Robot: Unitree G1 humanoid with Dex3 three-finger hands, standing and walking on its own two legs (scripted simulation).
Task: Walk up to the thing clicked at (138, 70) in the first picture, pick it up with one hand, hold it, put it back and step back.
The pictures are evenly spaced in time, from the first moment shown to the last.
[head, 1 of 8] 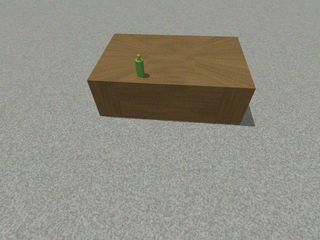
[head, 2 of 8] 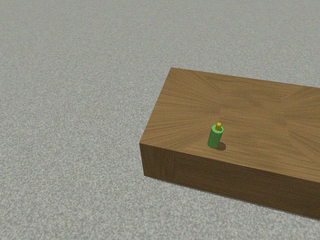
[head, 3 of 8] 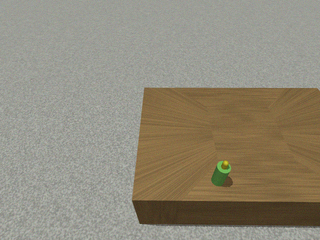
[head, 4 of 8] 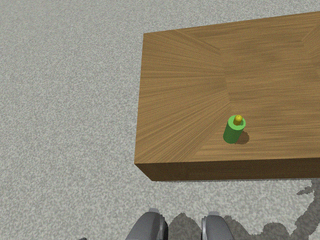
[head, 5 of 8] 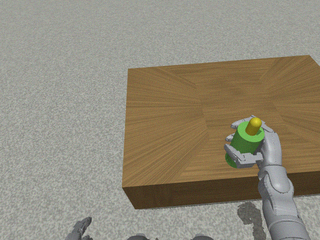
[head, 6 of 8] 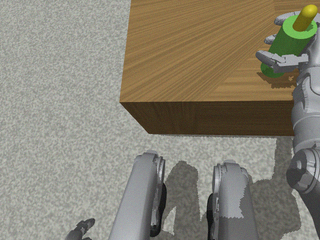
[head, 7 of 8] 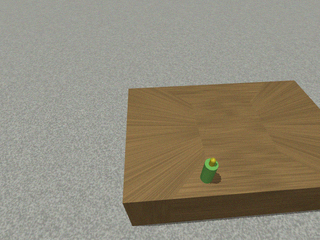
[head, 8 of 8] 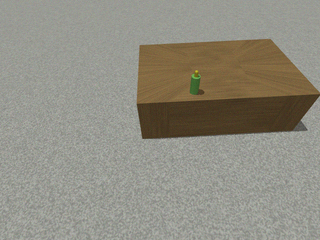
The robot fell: no
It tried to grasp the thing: yes
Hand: right
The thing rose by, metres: 0.32
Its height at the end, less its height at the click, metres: +0.00
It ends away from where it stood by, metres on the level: 0.01
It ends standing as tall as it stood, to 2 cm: yes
